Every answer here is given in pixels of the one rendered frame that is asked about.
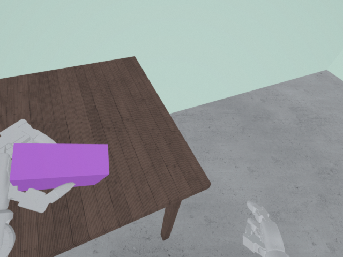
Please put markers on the robot left hand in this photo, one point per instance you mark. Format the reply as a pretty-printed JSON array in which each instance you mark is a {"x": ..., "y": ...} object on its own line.
[{"x": 22, "y": 132}]

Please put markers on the robot left forearm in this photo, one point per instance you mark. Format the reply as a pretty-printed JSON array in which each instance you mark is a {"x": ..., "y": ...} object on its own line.
[{"x": 7, "y": 234}]

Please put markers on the robot right hand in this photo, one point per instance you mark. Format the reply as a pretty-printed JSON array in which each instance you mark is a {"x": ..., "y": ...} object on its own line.
[{"x": 267, "y": 236}]

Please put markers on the sponge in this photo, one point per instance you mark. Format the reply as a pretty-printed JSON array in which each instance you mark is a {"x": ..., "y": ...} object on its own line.
[{"x": 44, "y": 166}]

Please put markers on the table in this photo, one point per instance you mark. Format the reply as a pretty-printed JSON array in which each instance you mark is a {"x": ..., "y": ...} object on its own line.
[{"x": 151, "y": 166}]

